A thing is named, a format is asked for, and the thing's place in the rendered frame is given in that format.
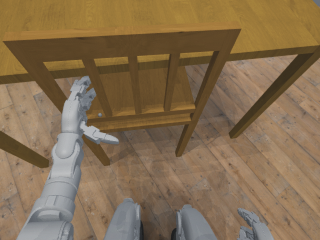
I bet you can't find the table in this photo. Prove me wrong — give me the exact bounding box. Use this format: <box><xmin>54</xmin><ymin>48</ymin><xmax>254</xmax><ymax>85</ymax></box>
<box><xmin>0</xmin><ymin>0</ymin><xmax>320</xmax><ymax>169</ymax></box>

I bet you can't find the chair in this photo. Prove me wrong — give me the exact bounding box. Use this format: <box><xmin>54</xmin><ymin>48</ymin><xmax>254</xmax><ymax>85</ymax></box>
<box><xmin>2</xmin><ymin>21</ymin><xmax>242</xmax><ymax>166</ymax></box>

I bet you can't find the robot right thigh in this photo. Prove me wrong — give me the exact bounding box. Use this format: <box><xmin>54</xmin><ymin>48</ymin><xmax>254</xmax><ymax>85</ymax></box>
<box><xmin>175</xmin><ymin>208</ymin><xmax>217</xmax><ymax>240</ymax></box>

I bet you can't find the robot left hand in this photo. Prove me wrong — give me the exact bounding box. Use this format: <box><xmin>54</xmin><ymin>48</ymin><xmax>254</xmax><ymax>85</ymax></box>
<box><xmin>61</xmin><ymin>75</ymin><xmax>119</xmax><ymax>145</ymax></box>

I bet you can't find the right robot shin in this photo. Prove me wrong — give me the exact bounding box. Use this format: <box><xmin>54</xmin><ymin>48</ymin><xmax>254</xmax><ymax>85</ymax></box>
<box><xmin>176</xmin><ymin>204</ymin><xmax>192</xmax><ymax>240</ymax></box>

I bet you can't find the robot right hand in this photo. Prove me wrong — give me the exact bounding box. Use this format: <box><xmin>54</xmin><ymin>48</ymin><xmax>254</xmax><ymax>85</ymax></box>
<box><xmin>237</xmin><ymin>208</ymin><xmax>274</xmax><ymax>240</ymax></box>

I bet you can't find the robot left upper arm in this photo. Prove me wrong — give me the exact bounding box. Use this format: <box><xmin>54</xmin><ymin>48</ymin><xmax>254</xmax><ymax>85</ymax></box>
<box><xmin>18</xmin><ymin>220</ymin><xmax>74</xmax><ymax>240</ymax></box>

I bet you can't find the left robot forearm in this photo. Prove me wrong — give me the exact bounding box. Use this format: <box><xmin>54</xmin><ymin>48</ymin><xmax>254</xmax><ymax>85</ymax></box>
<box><xmin>16</xmin><ymin>132</ymin><xmax>84</xmax><ymax>240</ymax></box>

